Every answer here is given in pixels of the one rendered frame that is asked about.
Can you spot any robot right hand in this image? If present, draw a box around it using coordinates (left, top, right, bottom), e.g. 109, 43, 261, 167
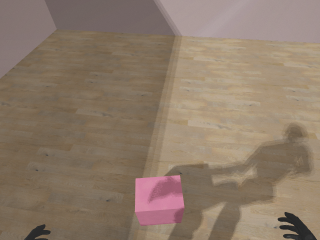
277, 212, 317, 240

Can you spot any carton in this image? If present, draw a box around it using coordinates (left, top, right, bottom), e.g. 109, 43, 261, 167
135, 175, 185, 226

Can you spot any robot left hand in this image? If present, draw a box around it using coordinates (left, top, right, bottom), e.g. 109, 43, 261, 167
24, 224, 51, 240

